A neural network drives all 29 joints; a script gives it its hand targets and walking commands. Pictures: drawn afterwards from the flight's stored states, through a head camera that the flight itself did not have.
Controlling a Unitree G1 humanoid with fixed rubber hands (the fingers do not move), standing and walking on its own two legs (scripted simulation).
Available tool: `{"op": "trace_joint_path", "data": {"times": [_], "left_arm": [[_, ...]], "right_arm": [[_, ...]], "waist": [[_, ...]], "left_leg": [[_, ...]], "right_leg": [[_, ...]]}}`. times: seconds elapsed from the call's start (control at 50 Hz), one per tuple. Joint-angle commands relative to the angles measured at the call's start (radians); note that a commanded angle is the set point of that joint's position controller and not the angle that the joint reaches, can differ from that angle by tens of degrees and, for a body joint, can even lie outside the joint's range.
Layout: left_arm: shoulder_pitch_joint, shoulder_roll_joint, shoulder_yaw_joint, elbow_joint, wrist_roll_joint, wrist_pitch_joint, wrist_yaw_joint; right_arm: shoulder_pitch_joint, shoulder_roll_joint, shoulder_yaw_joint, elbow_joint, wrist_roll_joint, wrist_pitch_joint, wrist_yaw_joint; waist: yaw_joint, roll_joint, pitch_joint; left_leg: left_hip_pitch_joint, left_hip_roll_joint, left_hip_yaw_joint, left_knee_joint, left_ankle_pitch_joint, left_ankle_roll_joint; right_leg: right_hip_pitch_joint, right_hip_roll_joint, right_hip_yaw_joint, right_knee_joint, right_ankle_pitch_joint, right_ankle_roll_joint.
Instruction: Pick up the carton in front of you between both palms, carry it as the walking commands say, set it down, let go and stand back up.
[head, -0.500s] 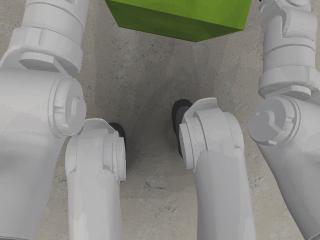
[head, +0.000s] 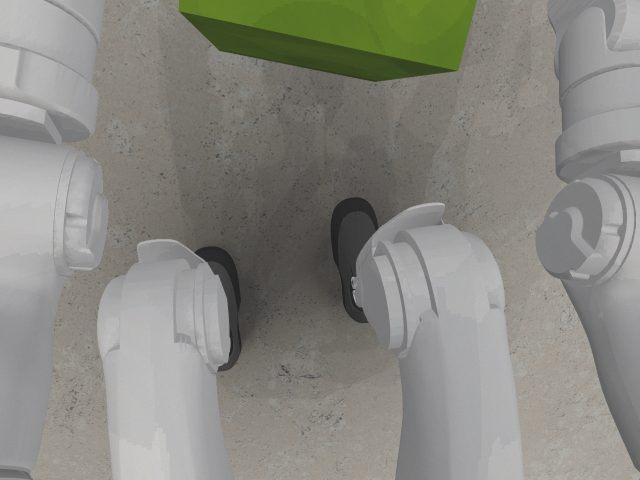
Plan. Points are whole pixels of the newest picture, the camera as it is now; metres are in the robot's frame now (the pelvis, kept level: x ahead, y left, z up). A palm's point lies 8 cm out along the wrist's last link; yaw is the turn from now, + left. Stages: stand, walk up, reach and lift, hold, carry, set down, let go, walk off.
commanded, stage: set down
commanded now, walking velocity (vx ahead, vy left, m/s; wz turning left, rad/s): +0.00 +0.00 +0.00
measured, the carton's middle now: out of the picture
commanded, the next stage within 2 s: let go in 0.92 s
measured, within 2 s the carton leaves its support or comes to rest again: neither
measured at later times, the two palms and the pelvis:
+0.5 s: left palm out of the picture +0.63 +0.08 +0.01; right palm out of the picture +0.53 -0.29 +0.01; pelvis +0.01 +0.00 +0.11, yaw +0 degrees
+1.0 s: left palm out of the picture +0.62 +0.09 +0.16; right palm out of the picture +0.52 -0.30 +0.16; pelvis +0.03 +0.00 +0.25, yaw +0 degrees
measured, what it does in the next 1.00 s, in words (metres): rises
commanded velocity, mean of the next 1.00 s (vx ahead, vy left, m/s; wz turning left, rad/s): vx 0.00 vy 0.00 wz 0.00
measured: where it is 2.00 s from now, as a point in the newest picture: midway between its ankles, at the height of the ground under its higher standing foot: (289, 304)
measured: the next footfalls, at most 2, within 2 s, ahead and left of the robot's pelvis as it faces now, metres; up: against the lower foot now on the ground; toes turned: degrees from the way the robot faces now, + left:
none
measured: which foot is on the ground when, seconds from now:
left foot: down 0.00-1.00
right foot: down 0.00-1.00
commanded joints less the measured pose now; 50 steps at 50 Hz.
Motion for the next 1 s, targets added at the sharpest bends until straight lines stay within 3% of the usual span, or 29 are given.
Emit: {"op": "trace_joint_path", "data": {"times": [0.0,0.1,0.2,0.3,0.42,0.5,0.74,0.88,0.98], "left_arm": [[-0.37,0.086,0.048,-0.181,0.019,0.008,0.012],[-0.318,0.092,0.121,-0.113,0.054,0.071,0.016],[-0.24,0.069,0.202,-0.012,0.127,0.062,-0.017],[-0.236,0.059,0.227,-0.031,0.162,0.058,-0.029],[-0.246,0.039,0.197,-0.142,0.144,0.088,-0.025],[-0.217,0.029,0.194,-0.207,0.145,0.114,-0.022],[-0.066,0.004,0.257,-0.216,0.194,0.108,-0.041],[-0.019,-0.019,0.284,-0.189,0.216,0.085,-0.062],[0.092,-0.074,0.335,-0.194,0.274,0.067,-0.058]], "right_arm": [[-0.251,-0.175,0.012,-0.201,0.011,0.018,-0.021],[-0.238,-0.129,0.028,-0.233,-0.005,0.095,-0.047],[-0.182,-0.054,0.003,-0.198,-0.063,0.097,-0.034],[-0.148,-0.05,-0.031,-0.228,-0.092,0.1,-0.017],[-0.109,-0.087,-0.052,-0.31,-0.087,0.128,-0.006],[-0.07,-0.097,-0.057,-0.359,-0.079,0.152,0.004],[0.054,-0.046,-0.065,-0.378,-0.105,0.149,0.039],[0.093,-0.021,-0.086,-0.37,-0.142,0.127,0.054],[0.188,0.006,-0.094,-0.367,-0.2,0.107,0.085]], "waist": [[-0.115,0.141,-1.556],[-0.081,0.057,-1.505],[-0.055,0.024,-1.359],[-0.067,0.056,-1.408],[-0.101,0.132,-1.598],[-0.104,0.158,-1.679],[-0.071,0.117,-1.604],[-0.068,0.106,-1.539],[-0.046,0.1,-1.546]], "left_leg": [[0.507,0.012,0.097,-0.219,0.299,0.006],[0.428,-0.004,0.113,-0.322,0.183,0.022],[0.317,-0.011,0.106,-0.411,0.153,0.025],[0.392,-0.016,0.098,-0.492,0.188,0.021],[0.604,-0.022,0.097,-0.579,0.281,0.009],[0.711,-0.028,0.095,-0.648,0.346,0.003],[0.812,-0.028,0.076,-0.898,0.455,-0.003],[0.904,-0.018,0.059,-1.054,0.482,-0.009],[1.002,-0.012,0.05,-1.156,0.542,-0.017]], "right_leg": [[0.975,0.04,-0.031,-0.164,0.555,0.015],[0.985,0.052,-0.043,-0.263,0.43,0.029],[0.901,0.05,-0.031,-0.343,0.388,0.042],[0.875,0.054,-0.043,-0.416,0.4,0.049],[0.924,0.064,-0.066,-0.509,0.474,0.046],[0.982,0.074,-0.072,-0.576,0.536,0.043],[1.152,0.08,-0.056,-0.797,0.657,0.05],[1.238,0.076,-0.047,-0.948,0.665,0.052],[1.331,0.076,-0.042,-1.04,0.694,0.045]]}}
